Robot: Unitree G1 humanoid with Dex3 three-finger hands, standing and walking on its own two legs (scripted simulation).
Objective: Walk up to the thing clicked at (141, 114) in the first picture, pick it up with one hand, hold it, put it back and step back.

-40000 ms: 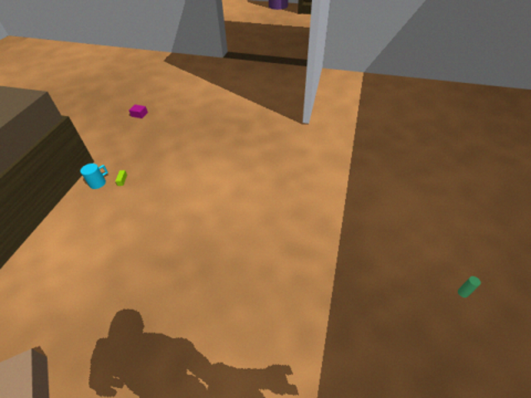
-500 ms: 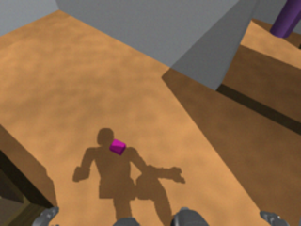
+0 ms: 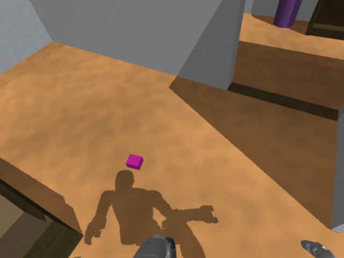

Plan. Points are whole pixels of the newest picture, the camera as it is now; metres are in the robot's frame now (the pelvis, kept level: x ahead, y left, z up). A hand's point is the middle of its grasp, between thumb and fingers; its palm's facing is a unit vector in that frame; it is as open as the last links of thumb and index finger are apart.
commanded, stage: step back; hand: left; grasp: from above
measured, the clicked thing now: (134, 161) +0.77 +0.35 -0.72
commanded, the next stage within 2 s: stand in 1.80 s
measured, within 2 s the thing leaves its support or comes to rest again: neither
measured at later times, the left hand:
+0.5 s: hand out of the picture -0.04 +0.27 -0.13, palm faces +0.08 -0.94 -0.34, open 7.4 cm
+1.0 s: hand out of the picture -0.21 +0.28 -0.13, palm faces +0.05 -0.92 -0.40, open 7.4 cm
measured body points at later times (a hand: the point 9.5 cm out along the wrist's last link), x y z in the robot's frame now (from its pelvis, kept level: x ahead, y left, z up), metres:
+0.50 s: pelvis -0.16 +0.00 +0.01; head -0.12 +0.02 +0.46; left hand -0.05 +0.32 -0.11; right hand -0.07 -0.30 -0.10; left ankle -0.14 +0.12 -0.72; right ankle -0.15 -0.14 -0.63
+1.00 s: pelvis -0.26 +0.00 +0.01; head -0.25 -0.01 +0.46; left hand -0.22 +0.32 -0.10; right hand -0.18 -0.30 -0.12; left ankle -0.26 +0.12 -0.72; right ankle -0.25 -0.13 -0.70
